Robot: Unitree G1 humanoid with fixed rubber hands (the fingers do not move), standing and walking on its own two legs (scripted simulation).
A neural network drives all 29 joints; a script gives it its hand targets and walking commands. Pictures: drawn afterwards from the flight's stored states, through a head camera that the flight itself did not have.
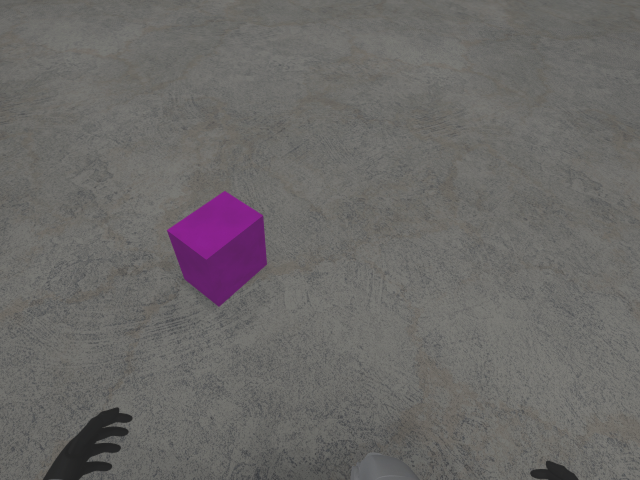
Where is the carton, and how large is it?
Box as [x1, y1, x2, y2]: [167, 191, 266, 305]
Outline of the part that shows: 225,191 167,230 184,278 217,305 221,304 266,264 262,215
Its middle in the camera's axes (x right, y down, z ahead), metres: -0.36 +0.02 +1.39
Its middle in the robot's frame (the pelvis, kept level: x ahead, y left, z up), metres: +0.95 +0.30 -0.62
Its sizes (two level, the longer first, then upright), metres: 0.250 0.186 0.274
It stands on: the floor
